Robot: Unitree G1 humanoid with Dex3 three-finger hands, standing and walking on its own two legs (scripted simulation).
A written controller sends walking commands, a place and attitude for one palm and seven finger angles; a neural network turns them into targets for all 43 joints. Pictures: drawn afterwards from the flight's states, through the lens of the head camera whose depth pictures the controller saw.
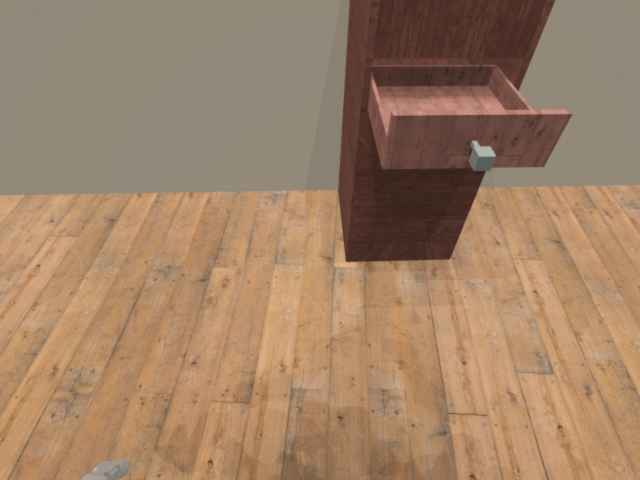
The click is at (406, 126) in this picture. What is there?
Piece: drawer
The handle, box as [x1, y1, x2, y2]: [469, 141, 496, 170]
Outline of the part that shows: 472,141 470,144 472,151 469,158 469,162 473,170 490,170 496,156 490,146 480,146 476,141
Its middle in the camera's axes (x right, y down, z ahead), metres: +0.35 -0.19 +0.85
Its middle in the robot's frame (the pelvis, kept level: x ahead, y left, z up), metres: +0.78 -0.30 -0.01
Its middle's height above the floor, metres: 0.76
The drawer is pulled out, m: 0.28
